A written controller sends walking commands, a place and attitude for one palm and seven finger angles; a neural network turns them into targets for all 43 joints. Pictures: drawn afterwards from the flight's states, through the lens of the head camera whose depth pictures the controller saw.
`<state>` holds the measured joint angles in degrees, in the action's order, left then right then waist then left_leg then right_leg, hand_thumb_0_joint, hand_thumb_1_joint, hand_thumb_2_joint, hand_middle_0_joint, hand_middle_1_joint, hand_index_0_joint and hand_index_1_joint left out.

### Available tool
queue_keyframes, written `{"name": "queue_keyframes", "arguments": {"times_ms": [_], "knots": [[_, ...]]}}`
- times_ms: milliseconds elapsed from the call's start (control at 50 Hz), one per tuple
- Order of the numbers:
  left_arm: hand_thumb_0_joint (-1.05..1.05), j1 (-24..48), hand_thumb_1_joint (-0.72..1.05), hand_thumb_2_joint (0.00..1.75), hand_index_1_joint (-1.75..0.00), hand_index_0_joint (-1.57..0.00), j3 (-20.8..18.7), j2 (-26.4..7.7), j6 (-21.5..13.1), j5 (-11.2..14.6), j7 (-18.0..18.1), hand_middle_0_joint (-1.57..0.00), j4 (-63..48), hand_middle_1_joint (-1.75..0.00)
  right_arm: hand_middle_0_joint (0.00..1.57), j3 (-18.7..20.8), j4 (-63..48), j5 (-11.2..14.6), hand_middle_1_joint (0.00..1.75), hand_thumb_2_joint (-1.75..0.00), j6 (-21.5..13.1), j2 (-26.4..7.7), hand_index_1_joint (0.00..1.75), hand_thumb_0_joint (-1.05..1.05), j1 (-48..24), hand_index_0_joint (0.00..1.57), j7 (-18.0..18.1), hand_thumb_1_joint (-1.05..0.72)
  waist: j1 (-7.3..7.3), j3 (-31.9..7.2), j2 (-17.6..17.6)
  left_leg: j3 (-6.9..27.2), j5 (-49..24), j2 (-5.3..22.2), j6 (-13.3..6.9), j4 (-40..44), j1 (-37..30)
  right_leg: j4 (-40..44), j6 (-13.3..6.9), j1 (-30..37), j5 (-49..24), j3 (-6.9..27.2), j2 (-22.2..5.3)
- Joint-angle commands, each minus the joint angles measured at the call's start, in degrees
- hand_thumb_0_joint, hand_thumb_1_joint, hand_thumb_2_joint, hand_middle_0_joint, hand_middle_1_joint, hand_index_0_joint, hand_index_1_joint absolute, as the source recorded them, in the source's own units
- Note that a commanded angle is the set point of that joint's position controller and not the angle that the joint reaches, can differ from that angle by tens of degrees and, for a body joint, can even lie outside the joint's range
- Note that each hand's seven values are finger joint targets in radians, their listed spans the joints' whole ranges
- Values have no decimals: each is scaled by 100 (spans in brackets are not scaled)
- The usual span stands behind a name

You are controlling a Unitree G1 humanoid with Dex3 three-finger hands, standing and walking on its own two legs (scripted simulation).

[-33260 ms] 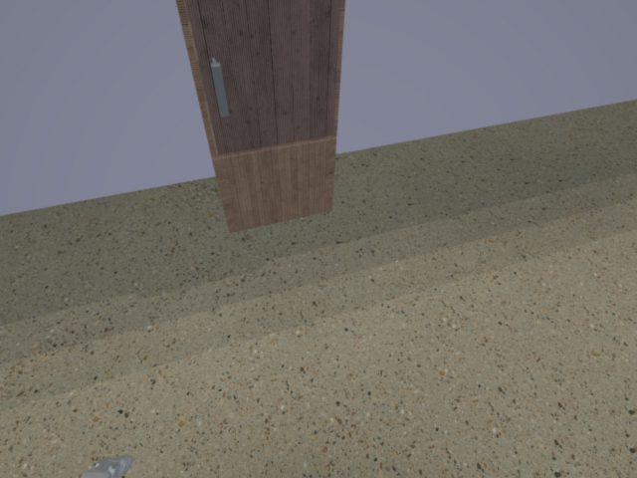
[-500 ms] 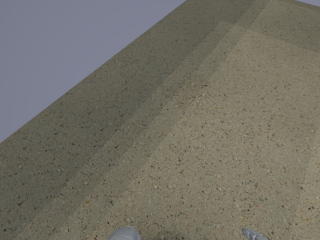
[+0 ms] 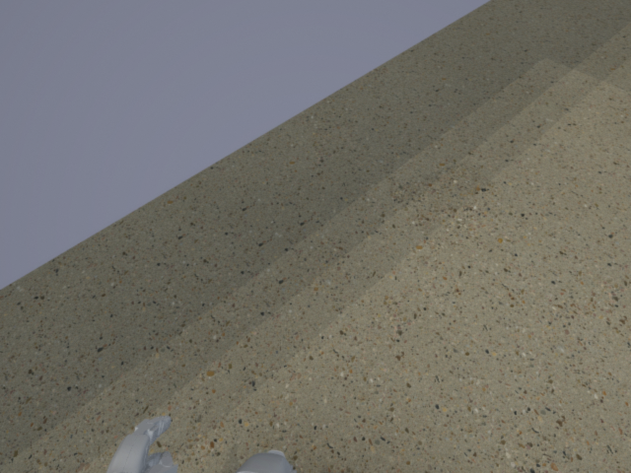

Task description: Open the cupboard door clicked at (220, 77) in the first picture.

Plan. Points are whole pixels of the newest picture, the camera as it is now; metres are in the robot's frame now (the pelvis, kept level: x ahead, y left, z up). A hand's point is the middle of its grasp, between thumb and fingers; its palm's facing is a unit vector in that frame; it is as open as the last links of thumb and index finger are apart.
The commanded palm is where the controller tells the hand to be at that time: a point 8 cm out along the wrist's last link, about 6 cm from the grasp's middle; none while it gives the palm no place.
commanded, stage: turn to face it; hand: left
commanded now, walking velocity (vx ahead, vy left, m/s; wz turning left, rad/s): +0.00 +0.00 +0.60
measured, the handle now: out of the picture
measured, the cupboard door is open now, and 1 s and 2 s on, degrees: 38 38 38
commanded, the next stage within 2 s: none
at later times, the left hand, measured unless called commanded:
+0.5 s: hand out of the picture +0.01 +0.23 -0.16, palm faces +0.33 -0.91 -0.26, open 7.3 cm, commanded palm none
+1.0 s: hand out of the picture -0.03 +0.16 -0.17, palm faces +0.60 -0.77 -0.21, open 7.3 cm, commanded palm none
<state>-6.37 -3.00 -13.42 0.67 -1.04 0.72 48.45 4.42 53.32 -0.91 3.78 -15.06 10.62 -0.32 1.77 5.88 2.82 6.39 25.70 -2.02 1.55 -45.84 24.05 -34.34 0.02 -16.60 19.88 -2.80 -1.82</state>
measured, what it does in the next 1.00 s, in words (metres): steps on the spot, turning left: left foot, then right foot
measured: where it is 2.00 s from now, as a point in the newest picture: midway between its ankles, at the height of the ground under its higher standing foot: outside the picture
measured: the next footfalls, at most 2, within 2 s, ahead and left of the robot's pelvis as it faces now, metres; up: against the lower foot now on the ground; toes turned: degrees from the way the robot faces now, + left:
left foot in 0.32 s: +0.03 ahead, +0.13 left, +0.00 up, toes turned +17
right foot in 0.68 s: +0.11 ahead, -0.13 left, +0.00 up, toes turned +22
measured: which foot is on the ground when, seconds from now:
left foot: up 0.00-0.30, down 0.32-0.66, up 0.68-1.00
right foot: down 0.00-0.32, up 0.34-0.66, down 0.68-1.00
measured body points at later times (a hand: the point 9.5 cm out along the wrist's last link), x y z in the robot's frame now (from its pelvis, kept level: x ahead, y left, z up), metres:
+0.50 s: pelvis +0.01 +0.00 +0.00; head +0.06 +0.03 +0.45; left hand +0.00 +0.28 -0.14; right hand +0.20 -0.21 -0.12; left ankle -0.01 +0.11 -0.73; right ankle +0.03 -0.14 -0.66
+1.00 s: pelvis +0.04 -0.02 +0.00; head +0.08 +0.02 +0.45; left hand -0.06 +0.20 -0.15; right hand +0.29 -0.17 -0.13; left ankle -0.02 +0.07 -0.72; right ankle +0.08 -0.14 -0.73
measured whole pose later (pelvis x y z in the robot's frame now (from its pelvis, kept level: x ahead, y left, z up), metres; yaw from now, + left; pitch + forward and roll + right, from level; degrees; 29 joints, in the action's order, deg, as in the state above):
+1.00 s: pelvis +0.04 -0.02 +0.00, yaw +37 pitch +0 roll +2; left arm -13.5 -2.4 -11.8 0.9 -1.2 0.4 50.8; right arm 3.4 52.0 -0.7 3.6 -14.1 5.3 -1.9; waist 0.0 7.8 -3.2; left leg -4.6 20.9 -0.2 2.2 -37.1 18.3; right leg -34.8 1.8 -12.0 22.1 -12.7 -9.0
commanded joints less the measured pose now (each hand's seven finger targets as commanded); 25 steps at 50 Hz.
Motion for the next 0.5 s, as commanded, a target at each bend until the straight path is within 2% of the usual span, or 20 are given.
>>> {"name": "queue_keyframes", "arguments": {"times_ms": [0,40,120,180,220,240,260,280,300,320,340,360,380,420,460,480], "knots": [[0,-277,90,90,-30,-20,-176,-864,-102,5,146,-20,-292,-30,20,180,-501,-25,30,-90,-78,-538,30,0,-247,20,-28,-90,-103,-636,-1616,-285,271,352,165,-2603,1155,1461,-783,990,-2854,1128,-1874],[0,-255,90,90,-30,-20,-146,-784,-95,1,139,-20,-323,-30,20,119,-492,0,30,-90,-38,-395,30,0,-270,20,-90,-90,-94,-597,-1656,-582,38,371,254,-2176,993,1293,-628,1102,-3527,306,-1584],[0,-696,90,90,-30,-20,-232,-983,-112,-37,130,-20,-172,-30,20,22,-561,32,30,-90,-71,-221,30,0,-689,20,-149,-90,-361,-731,-1339,-1060,-5,291,275,-557,507,1040,-576,1579,-3978,-14,-1644],[0,-881,90,90,-30,-20,-293,-1141,-104,-58,112,-20,-80,-30,20,-20,-618,38,30,-90,-115,-180,30,0,-787,20,-157,-90,-446,-779,-1465,-1238,9,224,187,203,162,807,-597,1626,-4148,-60,-1807],[0,-851,90,90,-30,-20,-314,-1152,-94,-58,94,-20,-45,-30,20,0,-611,39,30,-90,-147,-232,30,0,-611,20,-145,-90,-350,-893,-1514,-1291,-282,175,119,834,-261,506,-466,1552,-4050,-175,-1815],[0,-803,90,90,-30,-20,-326,-1161,-89,-24,75,-20,-48,-30,20,14,-567,26,30,-90,-163,-303,30,0,-442,20,-131,-90,-240,-924,-1432,-1332,-690,115,71,1258,-660,255,-330,1336,-3917,-342,-1753],[0,-710,90,90,-30,-20,-329,-1137,-77,20,57,-20,-77,-30,20,57,-482,5,30,-90,-192,-461,30,0,-124,20,-121,-90,-18,-1056,-1093,-1219,-1355,164,-19,1844,-1390,-283,-138,851,-3549,-481,-1705],[0,-658,90,90,-30,-20,-296,-924,-53,53,26,-20,-187,-30,20,181,-401,-33,30,-90,-234,-921,30,0,286,20,-90,-90,237,-1380,62,-150,-2614,1006,-402,2087,-2470,-1323,203,-227,-2079,-775,-1297],[0,-320,90,90,-30,-20,-153,-483,-25,79,1,-20,-453,-30,20,343,-342,-54,30,-90,-241,-1512,30,0,771,20,-35,-90,519,-1425,1654,1928,-4950,2554,-1335,2353,-2927,-2693,557,-1716,1802,-671,-495],[0,56,90,90,-30,-20,-127,-655,64,20,49,-20,-550,-30,20,310,-217,-24,30,-90,-193,-1493,30,0,966,20,10,-90,512,-1296,910,1689,-5121,2685,-1622,2223,-2684,-3141,452,-1854,1845,90,-574],[0,71,90,90,-30,-20,-162,-656,67,15,58,-20,-579,-30,20,268,-311,-61,30,-90,-213,-1413,30,0,700,20,52,-90,388,-1125,623,1486,-4121,2508,-1634,2349,-2261,-3233,438,-1810,1587,189,-588],[0,90,90,90,-30,-20,-192,-600,78,7,59,-20,-433,-30,20,253,-420,-69,30,-90,-237,-1259,30,0,362,20,107,-90,280,-1003,928,1396,-3656,2115,-1467,2389,-1923,-3217,453,-1778,1283,248,-559],[0,-7,90,90,-30,-20,-205,-662,111,4,36,-20,-310,-30,20,208,-513,-68,30,-90,-229,-1164,30,0,17,20,129,-90,137,-801,964,1156,-3194,1897,-1298,2492,-1536,-3217,459,-1641,963,325,-532],[0,-231,90,90,-30,-20,-210,-631,140,-7,-26,-20,-205,-30,20,152,-596,-61,30,-90,-251,-1062,30,0,-268,20,129,-90,-65,-733,791,846,-2629,1555,-1075,2562,-1257,-2910,454,-1346,599,260,-400],[0,-270,90,90,-30,-20,-206,-591,151,4,-42,-20,-180,-30,20,167,-601,-66,30,-90,-256,-1099,30,0,-278,20,115,-90,-94,-797,503,848,-2384,1462,-1057,2598,-1193,-2475,463,-1146,528,200,-281],[0,-233,90,90,-30,-20,-205,-572,151,9,-41,-20,-208,-30,20,177,-611,-70,30,-90,-249,-1114,30,0,-264,20,106,-90,-80,-754,502,888,-2187,1446,-1057,2621,-1075,-2193,455,-1008,550,167,-239]]}}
